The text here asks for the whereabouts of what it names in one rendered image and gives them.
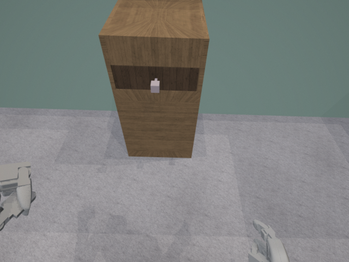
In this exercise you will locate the left robot hand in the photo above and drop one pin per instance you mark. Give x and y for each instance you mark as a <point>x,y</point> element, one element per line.
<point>15,182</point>

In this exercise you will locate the cabinet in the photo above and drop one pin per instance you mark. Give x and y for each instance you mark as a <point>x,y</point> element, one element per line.
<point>157,33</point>

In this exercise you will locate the drawer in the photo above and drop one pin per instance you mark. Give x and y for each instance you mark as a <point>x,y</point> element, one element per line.
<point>140,77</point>

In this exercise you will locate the right robot hand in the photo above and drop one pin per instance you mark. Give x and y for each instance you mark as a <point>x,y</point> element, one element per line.
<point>272,251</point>

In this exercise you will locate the handle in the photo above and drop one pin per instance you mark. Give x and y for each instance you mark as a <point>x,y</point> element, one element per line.
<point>155,86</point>

